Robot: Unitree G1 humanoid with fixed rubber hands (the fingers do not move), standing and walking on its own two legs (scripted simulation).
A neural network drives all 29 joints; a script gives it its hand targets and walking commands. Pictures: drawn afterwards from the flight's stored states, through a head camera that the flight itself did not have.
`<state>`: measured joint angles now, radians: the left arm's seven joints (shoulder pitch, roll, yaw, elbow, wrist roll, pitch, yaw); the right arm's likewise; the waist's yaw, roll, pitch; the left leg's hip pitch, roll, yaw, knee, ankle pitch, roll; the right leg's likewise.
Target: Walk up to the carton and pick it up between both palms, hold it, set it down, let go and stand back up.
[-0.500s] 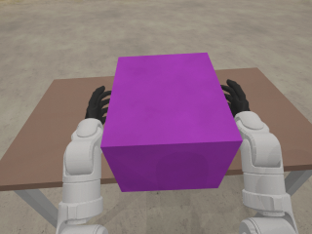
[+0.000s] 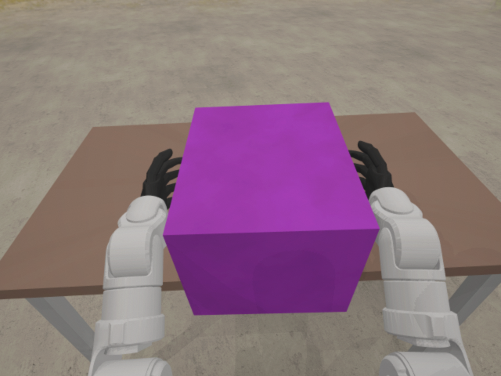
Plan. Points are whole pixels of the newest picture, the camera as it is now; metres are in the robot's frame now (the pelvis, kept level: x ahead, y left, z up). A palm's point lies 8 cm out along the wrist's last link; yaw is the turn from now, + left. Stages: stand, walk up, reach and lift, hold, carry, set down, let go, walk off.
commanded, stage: hold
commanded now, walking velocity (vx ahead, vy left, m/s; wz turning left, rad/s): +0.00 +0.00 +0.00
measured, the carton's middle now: (265, 202) +0.37 -0.01 +0.13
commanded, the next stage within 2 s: none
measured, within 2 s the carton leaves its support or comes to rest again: neither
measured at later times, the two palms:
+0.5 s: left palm (157, 185) +0.37 +0.16 +0.18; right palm (369, 176) +0.37 -0.17 +0.18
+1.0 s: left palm (154, 197) +0.35 +0.16 +0.17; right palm (373, 189) +0.35 -0.17 +0.17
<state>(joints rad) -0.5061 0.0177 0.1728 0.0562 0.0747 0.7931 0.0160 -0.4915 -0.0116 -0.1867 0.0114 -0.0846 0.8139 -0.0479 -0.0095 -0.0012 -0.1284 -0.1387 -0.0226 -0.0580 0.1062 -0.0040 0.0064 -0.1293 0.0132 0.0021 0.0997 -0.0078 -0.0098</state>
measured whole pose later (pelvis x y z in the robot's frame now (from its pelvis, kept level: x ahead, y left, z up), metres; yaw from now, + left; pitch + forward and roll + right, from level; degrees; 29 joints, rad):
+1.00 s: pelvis +0.00 +0.00 +0.00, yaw +0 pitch +3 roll +0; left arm -0.52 0.02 0.18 0.06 0.08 0.79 0.03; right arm -0.51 -0.02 -0.19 0.02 -0.08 0.80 -0.05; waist 0.00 0.01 -0.13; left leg -0.16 -0.02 -0.05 0.12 -0.01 0.01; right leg -0.15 0.01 0.01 0.11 -0.01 -0.01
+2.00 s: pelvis +0.01 +0.00 +0.00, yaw +0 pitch +3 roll +0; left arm -0.52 0.03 0.18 0.09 0.08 0.76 0.04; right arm -0.51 -0.02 -0.17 0.05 -0.07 0.77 -0.07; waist 0.01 0.00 -0.12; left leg -0.14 -0.02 -0.05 0.10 -0.01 0.01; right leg -0.12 0.02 0.02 0.06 0.00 -0.01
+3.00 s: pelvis +0.00 +0.00 +0.00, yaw +0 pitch +2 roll +0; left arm -0.48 0.02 0.16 0.00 0.06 0.80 0.06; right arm -0.47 -0.02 -0.16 -0.03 -0.05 0.80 -0.07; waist 0.01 0.01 -0.13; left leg -0.14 -0.02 -0.04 0.10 -0.01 0.00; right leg -0.12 0.02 0.02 0.08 0.00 -0.01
